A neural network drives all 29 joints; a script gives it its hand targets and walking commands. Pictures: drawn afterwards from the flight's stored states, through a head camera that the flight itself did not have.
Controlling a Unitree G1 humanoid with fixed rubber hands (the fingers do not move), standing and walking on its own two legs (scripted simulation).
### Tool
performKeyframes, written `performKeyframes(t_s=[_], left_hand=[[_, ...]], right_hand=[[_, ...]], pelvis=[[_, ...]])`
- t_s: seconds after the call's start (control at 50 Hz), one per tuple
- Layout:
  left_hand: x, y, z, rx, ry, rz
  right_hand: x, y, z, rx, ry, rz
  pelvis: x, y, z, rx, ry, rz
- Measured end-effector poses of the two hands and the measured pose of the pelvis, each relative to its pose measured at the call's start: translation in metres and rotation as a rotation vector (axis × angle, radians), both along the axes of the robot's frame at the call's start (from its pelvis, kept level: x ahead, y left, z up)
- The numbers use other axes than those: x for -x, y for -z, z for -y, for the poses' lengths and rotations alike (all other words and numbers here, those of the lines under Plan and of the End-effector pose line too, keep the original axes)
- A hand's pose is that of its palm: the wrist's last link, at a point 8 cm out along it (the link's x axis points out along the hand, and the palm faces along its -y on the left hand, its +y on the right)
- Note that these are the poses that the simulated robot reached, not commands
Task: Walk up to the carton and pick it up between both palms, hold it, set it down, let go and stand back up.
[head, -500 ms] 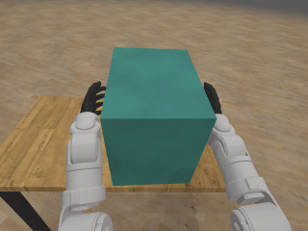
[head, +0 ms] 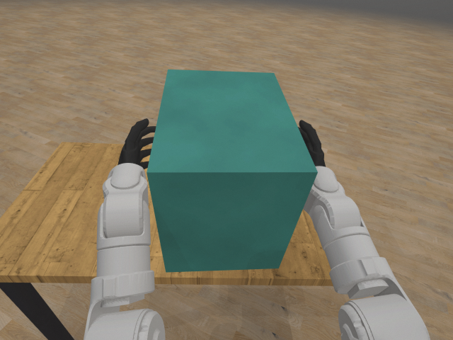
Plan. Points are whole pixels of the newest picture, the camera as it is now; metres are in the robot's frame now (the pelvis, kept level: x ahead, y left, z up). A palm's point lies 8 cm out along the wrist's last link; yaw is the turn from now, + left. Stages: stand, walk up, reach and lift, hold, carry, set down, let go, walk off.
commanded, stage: hold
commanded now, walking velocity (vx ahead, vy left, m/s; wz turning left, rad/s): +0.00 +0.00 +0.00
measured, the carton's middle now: (222, 167) +0.41 +0.00 +0.15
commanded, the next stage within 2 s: set down in 1.16 s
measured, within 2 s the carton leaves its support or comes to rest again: neither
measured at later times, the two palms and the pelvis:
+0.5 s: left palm (137, 168) +0.35 +0.15 +0.19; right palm (316, 169) +0.36 -0.15 +0.18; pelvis +0.00 -0.01 +0.00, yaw +0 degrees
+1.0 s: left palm (136, 169) +0.35 +0.15 +0.19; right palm (314, 170) +0.36 -0.15 +0.18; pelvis +0.00 +0.00 +0.00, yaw +0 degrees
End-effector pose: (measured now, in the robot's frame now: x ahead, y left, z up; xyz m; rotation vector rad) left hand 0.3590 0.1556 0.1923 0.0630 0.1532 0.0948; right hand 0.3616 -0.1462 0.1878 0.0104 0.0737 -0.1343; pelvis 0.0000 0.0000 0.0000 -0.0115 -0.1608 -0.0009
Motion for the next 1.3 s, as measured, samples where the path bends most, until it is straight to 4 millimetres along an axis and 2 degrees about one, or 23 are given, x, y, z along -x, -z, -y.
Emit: performKeyframes(t_s=[0.32,0.62,1.04,1.3], left_hand=[[0.003,0.005,0.011,-0.007,0.014,-0.007],[0.004,-0.002,0.007,0.001,-0.002,0.003],[0.004,0.003,0.005,-0.001,0.004,-0.006],[-0.001,-0.001,0.006,-0.011,0.010,0.009]], right_hand=[[0.009,0.008,0.011,0.002,0.017,-0.006],[0.004,0.000,0.007,0.005,0.001,0.005],[0.006,0.005,0.005,0.005,0.007,-0.003],[0.002,0.000,0.006,0.012,0.010,0.013]], pelvis=[[0.002,0.000,0.002,0.001,0.006,0.012],[0.004,0.000,0.007,-0.001,-0.006,0.008],[0.003,0.000,0.002,0.000,0.002,0.010],[0.002,0.000,0.003,-0.001,-0.001,0.005]])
